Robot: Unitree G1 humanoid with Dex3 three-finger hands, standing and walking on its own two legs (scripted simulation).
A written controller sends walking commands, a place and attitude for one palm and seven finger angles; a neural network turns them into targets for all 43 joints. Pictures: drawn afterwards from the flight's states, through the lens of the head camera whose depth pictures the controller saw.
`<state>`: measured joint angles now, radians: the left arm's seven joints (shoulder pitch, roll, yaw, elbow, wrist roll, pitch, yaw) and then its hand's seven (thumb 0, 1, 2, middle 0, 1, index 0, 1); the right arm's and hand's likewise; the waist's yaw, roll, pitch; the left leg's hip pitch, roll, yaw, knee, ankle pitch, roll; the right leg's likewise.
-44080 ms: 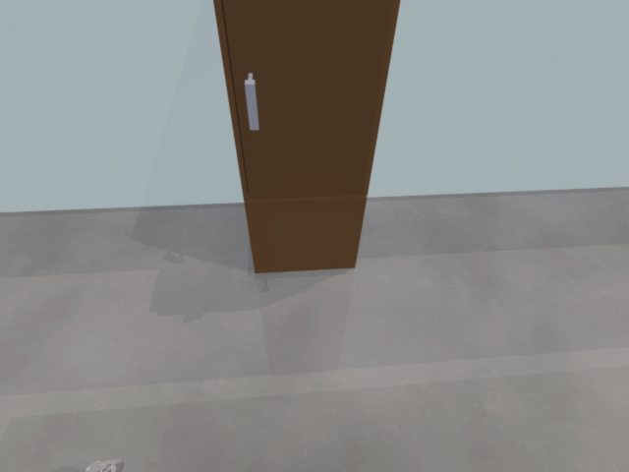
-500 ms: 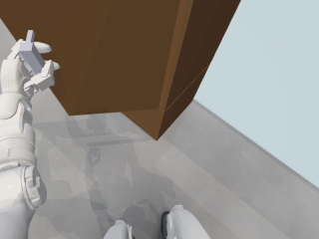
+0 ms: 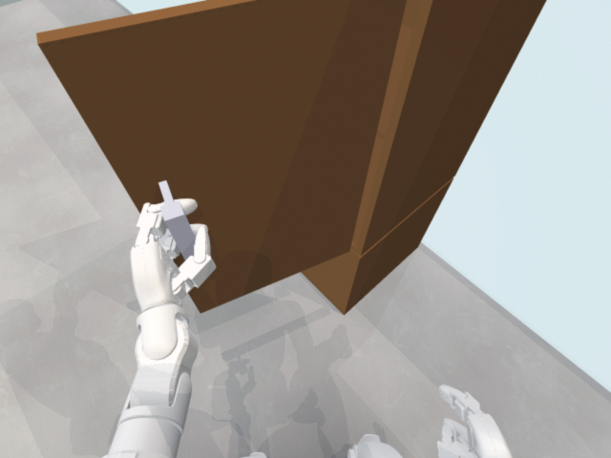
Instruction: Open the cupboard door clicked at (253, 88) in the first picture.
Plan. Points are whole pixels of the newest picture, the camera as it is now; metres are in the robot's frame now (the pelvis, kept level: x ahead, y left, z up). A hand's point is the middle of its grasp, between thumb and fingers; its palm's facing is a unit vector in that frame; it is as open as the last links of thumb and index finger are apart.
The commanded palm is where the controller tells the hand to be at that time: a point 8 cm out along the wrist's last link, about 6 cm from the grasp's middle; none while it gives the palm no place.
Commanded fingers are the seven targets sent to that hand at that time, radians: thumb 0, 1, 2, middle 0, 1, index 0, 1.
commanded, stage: pull the door open along its arc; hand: left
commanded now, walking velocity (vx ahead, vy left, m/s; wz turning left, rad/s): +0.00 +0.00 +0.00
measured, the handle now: (180, 225) +0.40 +0.19 +0.05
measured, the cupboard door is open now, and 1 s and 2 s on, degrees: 73 95 95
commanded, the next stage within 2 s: open thumb and fingers to let go in 0.38 s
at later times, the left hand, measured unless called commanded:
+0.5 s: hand (273, 320) +0.27 +0.06 +0.06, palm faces +0.39 -0.92 -0.02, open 6.4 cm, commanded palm +0.23 +0.10 +0.05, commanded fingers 0.00 0.76 0.84 -0.39 -1.34 -0.39 -1.34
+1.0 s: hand (270, 311) +0.28 +0.06 +0.05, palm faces +0.43 -0.90 -0.01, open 12.5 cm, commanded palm +0.24 +0.10 +0.05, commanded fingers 0.00 -0.50 0.30 -0.26 -0.95 -0.26 -0.95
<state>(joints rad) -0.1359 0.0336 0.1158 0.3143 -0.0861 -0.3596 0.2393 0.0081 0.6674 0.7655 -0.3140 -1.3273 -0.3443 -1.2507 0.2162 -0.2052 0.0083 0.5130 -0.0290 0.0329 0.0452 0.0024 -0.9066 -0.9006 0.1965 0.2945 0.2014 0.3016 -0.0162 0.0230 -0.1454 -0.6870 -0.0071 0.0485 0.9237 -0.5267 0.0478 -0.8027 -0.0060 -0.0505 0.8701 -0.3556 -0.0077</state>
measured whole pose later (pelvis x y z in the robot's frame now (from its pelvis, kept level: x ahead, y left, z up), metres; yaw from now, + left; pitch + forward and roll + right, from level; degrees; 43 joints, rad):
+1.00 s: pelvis -0.03 -0.05 +0.00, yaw +4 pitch +11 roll +1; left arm -0.03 -0.08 -0.13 0.28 0.05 -0.31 0.53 0.01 -0.26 0.40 -0.32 -1.21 -0.32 -1.21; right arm 0.18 -0.20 0.01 0.59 -0.07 -0.04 -0.02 0.01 -0.90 -0.90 0.20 0.29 0.20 0.30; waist 0.00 0.03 -0.12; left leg -0.64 -0.01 -0.02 0.92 -0.47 -0.01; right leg -0.75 -0.02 -0.11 0.91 -0.35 -0.07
